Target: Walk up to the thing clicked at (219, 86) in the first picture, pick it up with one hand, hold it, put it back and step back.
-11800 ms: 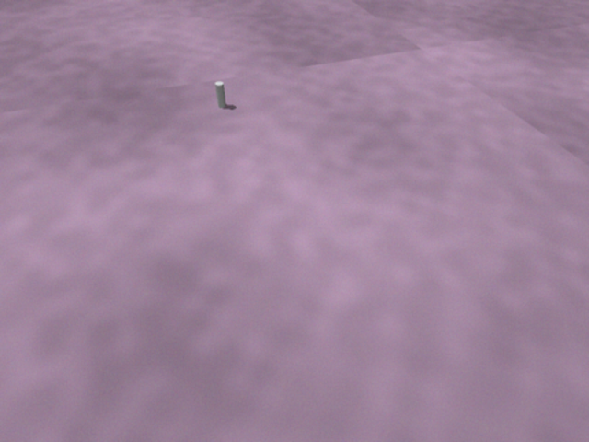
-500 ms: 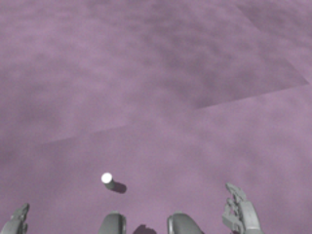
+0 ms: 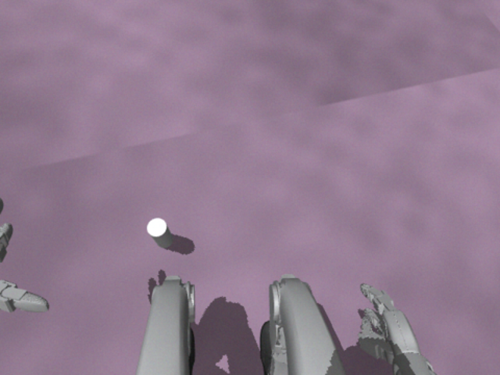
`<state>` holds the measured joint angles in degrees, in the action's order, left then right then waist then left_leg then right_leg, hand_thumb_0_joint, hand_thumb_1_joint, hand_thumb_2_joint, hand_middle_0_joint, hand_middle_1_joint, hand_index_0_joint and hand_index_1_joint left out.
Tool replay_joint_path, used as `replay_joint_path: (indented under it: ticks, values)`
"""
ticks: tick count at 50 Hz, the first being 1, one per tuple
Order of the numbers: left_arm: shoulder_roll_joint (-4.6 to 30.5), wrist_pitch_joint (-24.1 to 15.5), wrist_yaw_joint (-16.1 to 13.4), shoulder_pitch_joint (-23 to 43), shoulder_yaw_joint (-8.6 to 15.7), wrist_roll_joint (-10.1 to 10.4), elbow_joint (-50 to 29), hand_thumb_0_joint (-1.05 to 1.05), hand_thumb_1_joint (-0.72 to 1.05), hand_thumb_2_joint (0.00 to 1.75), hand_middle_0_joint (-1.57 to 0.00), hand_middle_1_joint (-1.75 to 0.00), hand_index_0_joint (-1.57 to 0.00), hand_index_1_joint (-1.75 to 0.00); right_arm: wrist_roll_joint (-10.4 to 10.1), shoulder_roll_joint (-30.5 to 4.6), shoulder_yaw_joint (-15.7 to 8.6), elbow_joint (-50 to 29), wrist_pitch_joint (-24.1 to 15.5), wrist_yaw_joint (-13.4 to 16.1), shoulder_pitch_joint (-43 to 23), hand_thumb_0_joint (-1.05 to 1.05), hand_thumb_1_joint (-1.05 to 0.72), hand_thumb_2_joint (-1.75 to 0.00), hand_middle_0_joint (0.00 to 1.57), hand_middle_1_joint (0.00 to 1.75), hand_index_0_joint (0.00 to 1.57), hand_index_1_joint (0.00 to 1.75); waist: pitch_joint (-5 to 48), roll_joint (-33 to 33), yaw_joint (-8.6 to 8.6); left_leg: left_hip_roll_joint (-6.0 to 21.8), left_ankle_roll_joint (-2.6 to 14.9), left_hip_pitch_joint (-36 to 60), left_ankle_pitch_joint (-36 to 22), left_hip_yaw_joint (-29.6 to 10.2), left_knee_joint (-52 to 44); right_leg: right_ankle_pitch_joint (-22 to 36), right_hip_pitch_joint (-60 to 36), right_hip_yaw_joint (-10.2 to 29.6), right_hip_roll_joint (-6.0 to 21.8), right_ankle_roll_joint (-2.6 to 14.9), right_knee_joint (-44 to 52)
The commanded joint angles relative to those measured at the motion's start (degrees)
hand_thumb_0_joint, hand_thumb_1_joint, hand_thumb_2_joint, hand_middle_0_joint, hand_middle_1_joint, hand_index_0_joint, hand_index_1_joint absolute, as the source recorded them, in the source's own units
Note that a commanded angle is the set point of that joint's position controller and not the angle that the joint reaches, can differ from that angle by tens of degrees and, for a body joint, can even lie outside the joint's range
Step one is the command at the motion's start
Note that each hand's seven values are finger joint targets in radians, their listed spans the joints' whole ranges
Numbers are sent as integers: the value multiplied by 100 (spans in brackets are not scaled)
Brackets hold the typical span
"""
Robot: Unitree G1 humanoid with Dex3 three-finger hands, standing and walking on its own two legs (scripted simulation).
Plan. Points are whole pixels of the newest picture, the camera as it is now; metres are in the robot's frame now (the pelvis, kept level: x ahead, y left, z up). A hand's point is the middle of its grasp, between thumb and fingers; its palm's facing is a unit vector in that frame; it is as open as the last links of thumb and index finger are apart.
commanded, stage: go down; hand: left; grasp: from the side
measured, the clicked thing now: (161, 234) +0.44 +0.20 -0.46
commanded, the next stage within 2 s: approach in 1.28 s
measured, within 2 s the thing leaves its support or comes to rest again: neither
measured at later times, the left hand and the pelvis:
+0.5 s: hand (27, 238) +0.34 +0.36 -0.12, palm faces +0.12 -0.99 -0.12, open 17.2 cm; pelvis -0.03 -0.01 -0.10, yaw -2 degrees
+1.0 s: hand (29, 230) +0.36 +0.37 -0.15, palm faces +0.08 -0.99 -0.09, open 17.4 cm; pelvis -0.03 +0.00 -0.14, yaw -3 degrees
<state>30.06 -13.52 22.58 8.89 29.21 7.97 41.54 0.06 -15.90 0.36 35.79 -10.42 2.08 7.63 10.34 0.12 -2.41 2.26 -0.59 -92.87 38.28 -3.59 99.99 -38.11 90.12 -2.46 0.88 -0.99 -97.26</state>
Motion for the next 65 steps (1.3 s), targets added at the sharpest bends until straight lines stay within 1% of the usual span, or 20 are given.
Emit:
replay_joint_path:
  ticks: [1,2,6,7,9,13,17,18,19,21,22,25,27,30,34,39,42,55,62,65]
  values:
    - [1996,-719,318,777,863,216,-494,0,-55,11,-5,-9,-4,-9,-28,-1203,-421,-446,-211,38,387,0,-88,-90,20,30,20,30,2846,558,199,-109,207,1895,-1780,-77,-967,1416,-1000,-2,-118,298,700]
    - [2221,-872,375,1132,1000,248,-714,0,-54,10,-5,-9,-4,-9,-11,-1197,-405,-417,-208,50,399,0,-88,-90,20,30,20,30,3025,563,201,-110,230,1793,-1781,-27,-823,1443,-1039,32,-126,285,658]
    - [2227,-1191,684,1827,938,313,-278,0,-48,11,-4,-8,-3,-9,31,-1266,-381,-321,-257,59,406,0,-89,-90,20,30,20,30,2953,683,-47,-98,226,1482,-1211,-41,-551,1006,-494,23,-138,290,417]
    - [2429,-1213,717,1784,1110,299,87,0,-45,12,-4,-8,-3,-8,40,-1264,-322,-246,-257,68,423,0,-88,-90,20,30,20,30,2873,609,13,-96,221,1298,-1117,-43,-497,923,-421,10,-142,289,347]
    - [2642,-1297,856,2061,1159,310,115,0,-45,11,-4,-8,-3,-8,57,-1298,-313,-228,-236,68,460,0,-89,-90,20,30,20,30,2974,708,69,-94,204,1070,-746,15,-420,585,-426,103,-140,290,351]
    - [2765,-1218,1128,1950,1230,333,639,0,-47,10,-4,-7,-3,-8,77,-1373,-228,-189,-191,50,481,0,-89,-90,20,30,20,30,3080,823,142,-89,187,998,-795,45,-214,618,-201,43,-148,313,128]
    - [3279,-1228,1249,2141,1527,373,591,0,-51,9,-5,-7,-4,-8,70,-1429,-180,-139,-167,53,484,0,-90,-90,20,30,20,30,3202,783,241,-93,214,617,-852,90,66,670,-211,1,-164,312,-129]
    - [3489,-1285,1253,2478,1628,390,165,0,-52,9,-5,-8,-4,-8,66,-1439,-163,-149,-160,52,457,0,-90,-90,20,30,20,30,3307,982,263,-88,195,653,-801,75,61,636,-145,-26,-168,329,-234]
    - [3398,-1257,1286,2218,1639,404,610,0,-51,8,-5,-8,-4,-8,77,-1444,-145,-122,-161,46,447,0,-91,-90,20,30,20,30,3133,856,194,-87,207,486,-797,76,132,631,-114,-42,-174,311,-281]
    - [3492,-1295,1349,2367,1693,441,409,0,-48,9,-4,-7,-4,-8,66,-1490,-150,-117,-163,43,415,0,-91,-90,20,30,20,30,3130,961,224,-66,197,556,-789,42,174,658,107,-99,-188,334,-435]
    - [3364,-1299,1392,2475,1627,440,502,0,-48,8,-4,-7,-4,-7,82,-1503,-163,-88,-167,47,438,0,-91,-90,20,30,20,30,3083,963,84,-66,204,484,-839,36,263,721,186,-113,-182,333,-495]
    - [3380,-1326,1500,2699,1571,488,541,0,-48,9,-4,-6,-4,-7,110,-1507,-156,-47,-174,42,460,0,-91,-90,20,30,20,30,3041,805,22,-59,235,215,-767,88,461,693,147,-51,-189,298,-506]
    - [3518,-1343,1581,2896,1591,482,420,0,-51,8,-4,-6,-3,-7,115,-1546,-148,-36,-184,33,487,0,-91,-91,20,30,20,30,3145,1024,47,-50,210,328,-795,52,489,702,350,-118,-192,329,-660]
    - [3386,-1313,1713,2929,1471,469,643,0,-53,7,-4,-6,-4,-6,122,-1618,-149,24,-190,30,489,0,-91,-91,20,30,20,30,3020,1316,-30,-21,142,523,-764,-115,459,682,825,-240,-172,367,-939]
    - [3683,-1334,1745,3123,1662,526,492,0,-52,7,-4,-6,-4,-6,122,-1668,-120,30,-191,26,497,0,-91,-90,20,30,20,30,3154,1316,49,-31,153,448,-513,-119,561,531,877,-262,-166,343,-1045]
    - [3948,-1286,1777,3013,1863,543,504,0,-53,7,-5,-6,-4,-6,122,-1688,-65,39,-155,21,536,0,-92,-91,20,30,20,30,3328,1288,124,-66,158,364,-910,-81,766,765,863,-266,-161,354,-1226]
    - [3791,-1248,1821,2986,1803,598,613,0,-54,8,-5,-6,-3,-7,127,-1677,-51,30,-148,23,508,0,-92,-91,20,30,20,30,3155,1151,55,-79,188,106,-867,-11,888,748,854,-248,-168,347,-1231]
    - [4021,-1253,1990,3401,1812,569,676,0,-55,8,-5,-7,-4,-8,172,-1751,17,57,-128,-2,598,0,-91,-91,20,30,20,30,3203,1276,-70,-86,173,69,-994,-49,1179,817,1057,-314,-159,349,-1485]
    - [4284,-1272,1979,3560,1853,533,764,0,-55,8,-5,-7,-4,-8,174,-1780,62,29,-115,-11,527,0,-91,-91,20,30,20,30,2780,1286,-84,-91,212,-402,-218,-23,1155,242,1280,-352,-194,338,-1461]
    - [4385,-1277,2009,3613,1867,564,754,0,-56,7,-5,-7,-4,-7,165,-1774,93,-22,-108,-6,483,0,-91,-91,20,30,20,30,2849,1218,-81,-94,233,-508,-175,17,1210,191,1198,-339,-211,323,-1441]
